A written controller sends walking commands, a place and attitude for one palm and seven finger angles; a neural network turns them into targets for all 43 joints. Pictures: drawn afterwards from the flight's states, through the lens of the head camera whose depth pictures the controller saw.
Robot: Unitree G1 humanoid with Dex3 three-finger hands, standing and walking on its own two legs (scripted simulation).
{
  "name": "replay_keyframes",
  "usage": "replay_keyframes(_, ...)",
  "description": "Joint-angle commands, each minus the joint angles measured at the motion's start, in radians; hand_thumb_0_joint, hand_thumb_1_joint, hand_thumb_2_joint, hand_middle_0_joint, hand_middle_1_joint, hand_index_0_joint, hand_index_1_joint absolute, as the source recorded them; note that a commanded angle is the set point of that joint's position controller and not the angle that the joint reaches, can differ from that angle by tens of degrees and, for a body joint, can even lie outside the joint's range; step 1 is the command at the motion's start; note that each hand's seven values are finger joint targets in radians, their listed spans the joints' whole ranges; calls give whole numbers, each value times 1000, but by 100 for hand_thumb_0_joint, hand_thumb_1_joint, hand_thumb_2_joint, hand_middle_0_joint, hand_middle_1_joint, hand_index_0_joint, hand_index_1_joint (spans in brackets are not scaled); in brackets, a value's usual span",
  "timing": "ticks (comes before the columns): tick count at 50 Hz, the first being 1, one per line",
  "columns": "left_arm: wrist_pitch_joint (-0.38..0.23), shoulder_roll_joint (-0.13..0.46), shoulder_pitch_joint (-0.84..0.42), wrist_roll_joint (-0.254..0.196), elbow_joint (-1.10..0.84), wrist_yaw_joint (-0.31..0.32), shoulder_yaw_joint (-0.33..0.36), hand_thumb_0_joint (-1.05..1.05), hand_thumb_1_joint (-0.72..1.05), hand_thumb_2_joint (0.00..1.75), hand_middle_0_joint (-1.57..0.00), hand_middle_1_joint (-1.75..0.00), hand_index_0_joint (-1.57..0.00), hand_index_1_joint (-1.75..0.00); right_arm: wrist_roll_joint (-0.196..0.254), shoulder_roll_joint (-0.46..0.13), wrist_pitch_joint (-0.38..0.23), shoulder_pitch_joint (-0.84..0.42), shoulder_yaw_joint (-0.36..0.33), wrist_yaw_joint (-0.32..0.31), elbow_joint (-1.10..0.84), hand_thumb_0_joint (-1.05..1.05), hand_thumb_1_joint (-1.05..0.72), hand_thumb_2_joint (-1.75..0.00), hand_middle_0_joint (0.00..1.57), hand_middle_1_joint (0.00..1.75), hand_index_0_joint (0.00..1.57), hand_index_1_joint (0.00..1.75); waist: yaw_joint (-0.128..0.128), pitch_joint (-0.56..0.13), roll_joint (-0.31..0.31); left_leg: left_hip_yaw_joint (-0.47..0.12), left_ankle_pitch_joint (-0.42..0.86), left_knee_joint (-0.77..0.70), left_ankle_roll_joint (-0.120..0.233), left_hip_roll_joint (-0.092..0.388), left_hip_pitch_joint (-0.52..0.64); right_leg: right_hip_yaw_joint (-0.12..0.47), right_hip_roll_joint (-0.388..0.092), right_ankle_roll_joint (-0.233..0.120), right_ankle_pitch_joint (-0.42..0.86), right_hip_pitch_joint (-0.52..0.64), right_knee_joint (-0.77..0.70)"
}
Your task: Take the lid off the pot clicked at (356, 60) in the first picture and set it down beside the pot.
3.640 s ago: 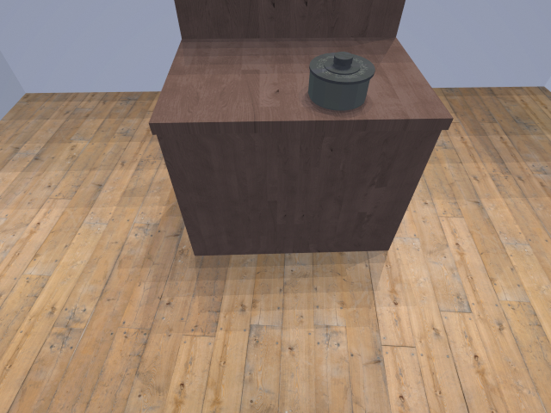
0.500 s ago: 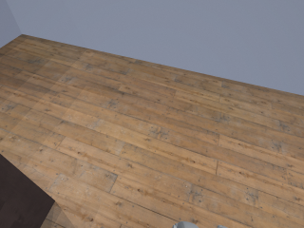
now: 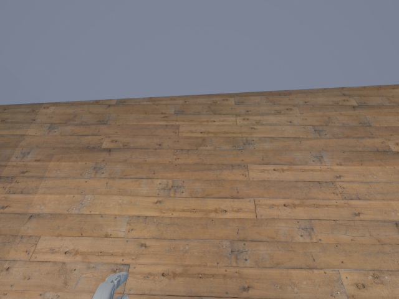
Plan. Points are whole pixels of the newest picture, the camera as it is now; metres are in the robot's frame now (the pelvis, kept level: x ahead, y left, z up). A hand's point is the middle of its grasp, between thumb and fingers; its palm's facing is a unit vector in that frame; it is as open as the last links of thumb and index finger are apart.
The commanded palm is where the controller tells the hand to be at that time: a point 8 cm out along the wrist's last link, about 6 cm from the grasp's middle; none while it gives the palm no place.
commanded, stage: turn to face it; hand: left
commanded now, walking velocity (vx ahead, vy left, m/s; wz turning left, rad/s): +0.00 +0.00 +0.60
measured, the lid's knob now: out of the picture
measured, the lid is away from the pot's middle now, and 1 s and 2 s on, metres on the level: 0.00 0.00 0.00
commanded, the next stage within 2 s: none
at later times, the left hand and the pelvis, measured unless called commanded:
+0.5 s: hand out of the picture +0.00 +0.23 -0.16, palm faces +0.33 -0.90 -0.29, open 7.4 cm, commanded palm none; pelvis -0.01 -0.01 +0.00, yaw +17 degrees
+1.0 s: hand out of the picture -0.13 +0.16 -0.18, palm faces +0.63 -0.74 -0.22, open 7.4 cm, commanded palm none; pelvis -0.02 -0.01 -0.01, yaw +37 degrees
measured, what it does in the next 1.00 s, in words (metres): steps on the spot, turning left: left foot, then right foot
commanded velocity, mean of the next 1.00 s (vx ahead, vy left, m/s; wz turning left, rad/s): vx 0.00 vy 0.00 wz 0.60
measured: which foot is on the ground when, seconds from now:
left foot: up 0.00-0.08, down 0.10-0.56, up 0.58-0.98, down 1.00-1.00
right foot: down 0.00-0.10, up 0.12-0.54, down 0.56-1.00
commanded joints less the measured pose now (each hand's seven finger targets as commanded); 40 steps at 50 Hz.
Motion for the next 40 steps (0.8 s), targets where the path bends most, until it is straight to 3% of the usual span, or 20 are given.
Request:
replay_keyframes(1,-6,204,67,-8,-31,25,60,0,90,90,-20,-30,-20,-30,-3,-38,-15,18,-17,3,-41,0,-90,-90,20,30,20,30,70,9,-202,46,52,-155,1,-16,53,94,-270,-116,340,18,-144)
replay_keyframes(3,1,195,60,-15,-31,26,64,0,90,90,-20,-30,-20,-30,-4,-46,-16,58,-23,7,-35,0,-90,-90,20,30,20,30,53,3,-127,39,176,-292,11,-11,142,57,-261,-69,247,-23,-65)
replay_keyframes(4,10,167,60,-19,-41,24,65,0,90,90,-20,-30,-20,-30,-6,-72,-21,88,-31,9,-34,0,-90,-90,20,30,20,30,40,10,-8,-59,304,-394,43,41,161,2,-200,-14,113,-78,35)
replay_keyframes(5,18,108,90,-24,-57,21,63,0,90,90,-20,-30,-20,-30,-14,-145,-29,102,-47,8,-46,0,-90,-90,20,30,20,30,43,20,231,-343,457,-528,136,209,158,-45,-74,59,-145,-180,203)
replay_keyframes(6,21,101,41,-21,-83,22,60,0,90,90,-20,-30,-20,-30,-22,-185,-27,103,-60,3,-53,0,-90,-90,20,30,20,30,22,47,282,-499,425,-643,242,314,114,-4,-10,74,-348,-236,428)
replay_keyframes(7,24,108,23,-13,-85,18,68,0,90,90,-20,-30,-20,-30,-22,-171,-29,76,-61,-3,-54,0,-90,-90,20,30,20,30,30,38,195,-495,239,-676,263,289,81,74,-32,59,-292,-246,557)
replay_keyframes(8,23,103,25,-7,-74,14,74,0,90,90,-20,-30,-20,-30,-18,-146,-35,41,-58,-8,-62,0,-90,-90,20,30,20,30,47,40,214,-466,173,-681,243,235,76,103,-50,61,-223,-299,602)
replay_keyframes(11,15,111,49,-7,-52,6,80,0,90,90,-20,-30,-20,-30,-13,-126,-45,-14,-55,-13,-80,0,-90,-90,20,30,20,30,61,-45,86,-350,297,-615,215,165,200,129,-47,79,-113,-327,610)
replay_keyframes(13,13,107,61,-13,-46,4,78,0,90,90,-20,-30,-20,-30,-10,-141,-45,-16,-64,-14,-87,0,-90,-90,20,30,20,30,53,-95,50,-326,356,-588,223,147,270,119,-37,91,-121,-315,533)
replay_keyframes(18,14,111,43,-18,-59,11,73,0,90,90,-20,-30,-20,-30,-12,-175,-32,9,-83,-9,-82,0,-90,-90,20,30,20,30,19,-127,82,-393,443,-551,248,149,354,117,-7,103,-181,-289,368)
replay_keyframes(23,16,137,116,-22,-48,15,72,0,90,90,-20,-30,-20,-30,-14,-210,-14,-82,-93,1,-110,0,-90,-90,20,30,20,30,51,-102,142,-442,364,-545,225,109,201,111,29,86,-161,-116,194)
replay_keyframes(26,13,175,249,-23,-17,20,86,0,90,90,-20,-30,-20,-30,-8,-208,2,-173,-97,9,-147,0,-90,-90,20,30,20,30,120,-88,95,-413,137,-509,150,26,-23,83,24,70,-10,153,-86)
replay_keyframes(27,5,242,278,-8,-20,27,97,0,90,90,-20,-30,-20,-30,0,-154,8,-171,-93,14,-160,0,-90,-90,20,30,20,30,136,-73,-93,-320,5,-318,84,-75,-174,245,-136,20,-112,250,-268)
replay_keyframes(28,-1,341,243,5,-51,32,107,0,90,90,-20,-30,-20,-30,0,-92,4,-168,-81,15,-187,0,-90,-90,20,30,20,30,136,-35,-388,-119,-142,-11,3,-198,-310,576,-424,-88,-202,204,-379)
replay_keyframes(29,3,322,170,-8,-74,37,95,0,90,90,-20,-30,-20,-30,-14,-160,4,-194,-92,18,-184,0,-90,-90,20,30,20,30,112,6,-272,-167,-147,163,25,-122,-240,518,-461,-115,-180,15,-370)
replay_keyframes(30,-3,285,83,-6,-99,34,86,0,90,90,-20,-30,-20,-30,-18,-152,9,-162,-92,29,-177,0,-90,-90,20,30,20,30,59,25,-187,-166,-67,254,29,-109,-204,404,-390,-112,-143,-60,-349)
replay_keyframes(32,-17,232,54,-11,-99,27,71,0,90,90,-20,-30,-20,-30,-19,-149,17,-150,-90,38,-140,0,-90,-90,20,30,20,30,39,58,-235,-123,15,343,9,-85,-222,254,-280,-70,100,-15,-265)
replay_keyframes(33,-21,213,60,-10,-97,27,64,0,90,90,-20,-30,-20,-30,-15,-146,14,-135,-87,41,-136,0,-90,-90,20,30,20,30,35,50,-223,-102,34,340,-1,-78,-225,193,-268,-70,239,25,-227)
replay_keyframes(35,-28,220,141,-7,-82,28,63,0,90,90,-20,-30,-20,-30,-10,-128,12,-184,-76,42,-148,0,-90,-90,20,30,20,30,72,19,-210,-67,16,280,-18,-75,-225,144,-274,-85,455,136,-171)
replay_keyframes(40,-19,265,236,2,-61,27,73,0,90,90,-20,-30,-20,-30,-4,-106,15,-304,-58,45,-190,0,-90,-90,20,30,20,30,128,9,-225,-9,-26,93,-21,-72,-158,103,-311,-101,566,192,-138)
